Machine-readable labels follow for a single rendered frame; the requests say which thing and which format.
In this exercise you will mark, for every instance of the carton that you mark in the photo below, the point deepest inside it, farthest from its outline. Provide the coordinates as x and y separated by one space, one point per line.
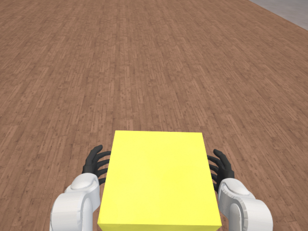
158 181

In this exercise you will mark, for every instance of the right robot hand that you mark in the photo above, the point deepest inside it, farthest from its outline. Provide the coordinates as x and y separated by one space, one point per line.
223 170

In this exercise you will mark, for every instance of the right robot forearm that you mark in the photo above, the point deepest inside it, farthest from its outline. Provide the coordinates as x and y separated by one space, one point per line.
241 208

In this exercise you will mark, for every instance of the left robot forearm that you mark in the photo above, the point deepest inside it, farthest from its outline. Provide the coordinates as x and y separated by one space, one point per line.
73 209

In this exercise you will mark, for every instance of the left robot hand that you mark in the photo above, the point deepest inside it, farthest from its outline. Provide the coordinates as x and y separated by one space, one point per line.
92 165

